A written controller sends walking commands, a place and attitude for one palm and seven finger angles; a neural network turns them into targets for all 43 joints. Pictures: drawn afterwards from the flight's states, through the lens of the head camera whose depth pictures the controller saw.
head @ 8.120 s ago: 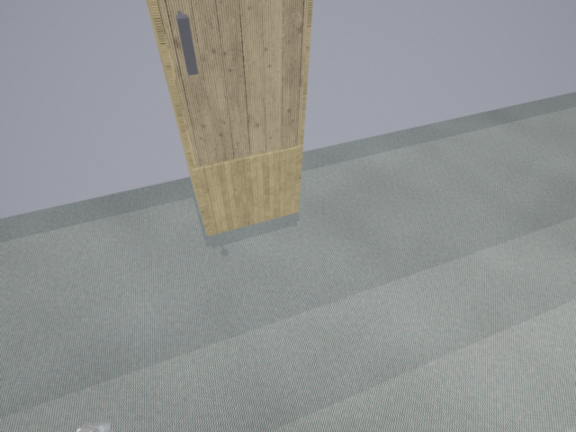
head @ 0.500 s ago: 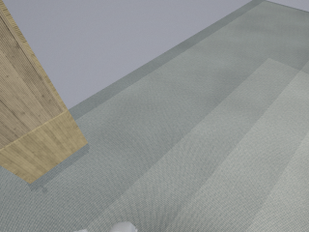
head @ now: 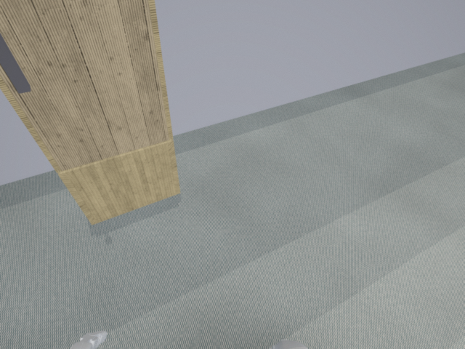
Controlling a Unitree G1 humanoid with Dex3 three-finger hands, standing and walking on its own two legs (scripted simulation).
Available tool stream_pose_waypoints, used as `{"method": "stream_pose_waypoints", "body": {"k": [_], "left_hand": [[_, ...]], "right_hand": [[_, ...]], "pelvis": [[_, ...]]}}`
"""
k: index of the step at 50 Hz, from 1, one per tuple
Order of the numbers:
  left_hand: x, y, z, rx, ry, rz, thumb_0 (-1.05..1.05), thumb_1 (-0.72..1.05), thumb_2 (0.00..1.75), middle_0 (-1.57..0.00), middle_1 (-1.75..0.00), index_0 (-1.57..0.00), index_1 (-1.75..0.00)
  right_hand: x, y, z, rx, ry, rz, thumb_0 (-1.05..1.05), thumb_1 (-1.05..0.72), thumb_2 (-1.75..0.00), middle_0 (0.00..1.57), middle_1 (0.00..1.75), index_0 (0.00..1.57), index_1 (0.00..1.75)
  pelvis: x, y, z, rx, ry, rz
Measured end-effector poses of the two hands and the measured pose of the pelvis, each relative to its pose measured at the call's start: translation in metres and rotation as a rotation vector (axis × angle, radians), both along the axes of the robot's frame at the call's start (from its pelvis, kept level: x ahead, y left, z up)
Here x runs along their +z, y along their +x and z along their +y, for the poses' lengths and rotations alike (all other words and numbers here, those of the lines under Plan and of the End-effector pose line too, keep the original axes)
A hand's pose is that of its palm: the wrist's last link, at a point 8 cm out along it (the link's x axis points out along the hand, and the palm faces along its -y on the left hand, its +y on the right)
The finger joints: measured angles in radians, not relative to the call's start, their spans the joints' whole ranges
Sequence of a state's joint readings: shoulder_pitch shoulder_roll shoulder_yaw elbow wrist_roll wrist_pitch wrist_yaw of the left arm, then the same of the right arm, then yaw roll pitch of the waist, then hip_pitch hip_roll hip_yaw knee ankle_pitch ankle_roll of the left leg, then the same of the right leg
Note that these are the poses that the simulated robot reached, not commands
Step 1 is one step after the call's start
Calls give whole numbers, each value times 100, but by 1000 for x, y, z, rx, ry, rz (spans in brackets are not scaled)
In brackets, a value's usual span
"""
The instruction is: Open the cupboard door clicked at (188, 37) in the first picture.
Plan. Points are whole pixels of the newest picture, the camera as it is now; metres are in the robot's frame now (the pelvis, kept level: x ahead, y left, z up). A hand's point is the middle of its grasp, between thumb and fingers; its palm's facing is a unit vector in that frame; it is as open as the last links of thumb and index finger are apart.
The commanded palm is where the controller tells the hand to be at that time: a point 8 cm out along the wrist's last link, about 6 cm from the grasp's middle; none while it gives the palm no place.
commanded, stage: turn to face it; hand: left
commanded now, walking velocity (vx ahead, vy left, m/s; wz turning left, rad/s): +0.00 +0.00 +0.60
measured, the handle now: (9, 59) +0.69 +0.58 +0.08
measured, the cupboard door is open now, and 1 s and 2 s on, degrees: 0 0 0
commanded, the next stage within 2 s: take the last steps up to it in 0.54 s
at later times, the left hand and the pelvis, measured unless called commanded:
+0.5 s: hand out of the picture +0.00 +0.16 -0.15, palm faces +0.29 -0.92 -0.28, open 7.4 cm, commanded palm none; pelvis -0.02 -0.05 +0.00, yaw +17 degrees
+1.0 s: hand out of the picture -0.06 +0.18 -0.17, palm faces +0.41 -0.89 -0.21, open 7.4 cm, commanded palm none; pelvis -0.01 -0.01 +0.00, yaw +23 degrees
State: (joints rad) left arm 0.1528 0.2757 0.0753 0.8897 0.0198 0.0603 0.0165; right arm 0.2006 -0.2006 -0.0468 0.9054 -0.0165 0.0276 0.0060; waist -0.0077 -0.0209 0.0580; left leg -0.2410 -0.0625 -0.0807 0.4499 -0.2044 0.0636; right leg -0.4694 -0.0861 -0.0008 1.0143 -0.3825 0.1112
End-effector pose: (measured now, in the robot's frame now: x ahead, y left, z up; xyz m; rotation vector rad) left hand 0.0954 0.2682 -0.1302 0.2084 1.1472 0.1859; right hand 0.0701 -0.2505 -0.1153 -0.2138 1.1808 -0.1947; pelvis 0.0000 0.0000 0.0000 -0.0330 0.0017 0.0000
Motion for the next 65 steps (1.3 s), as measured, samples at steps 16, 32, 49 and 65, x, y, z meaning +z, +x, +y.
{"method": "stream_pose_waypoints", "body": {"k": [16,32,49,65], "left_hand": [[24,-28,-62,110,50,-111,0,91,89,-21,-30,-20,-30],[-22,-199,-46,411,-35,143,0,91,89,-21,-30,-20,-30],[-7,-189,-46,429,-87,141,0,91,90,-20,-30,-19,-29],[-2,-157,-94,527,-121,205,0,92,89,-20,-30,-20,-29]], "right_hand": [[-38,-13,-58,86,54,120,1,-90,-90,20,30,20,30],[-22,70,7,385,-9,11,1,-91,-90,20,30,19,30],[-21,38,39,385,48,56,0,-92,-90,21,30,20,30],[-33,83,30,369,79,205,1,-91,-90,20,30,19,30]], "pelvis": [[-8,-12,-53,196,44,-14],[-18,-34,-25,365,37,-6],[0,-16,-9,404,40,-16],[3,62,-5,446,53,-21]]}}
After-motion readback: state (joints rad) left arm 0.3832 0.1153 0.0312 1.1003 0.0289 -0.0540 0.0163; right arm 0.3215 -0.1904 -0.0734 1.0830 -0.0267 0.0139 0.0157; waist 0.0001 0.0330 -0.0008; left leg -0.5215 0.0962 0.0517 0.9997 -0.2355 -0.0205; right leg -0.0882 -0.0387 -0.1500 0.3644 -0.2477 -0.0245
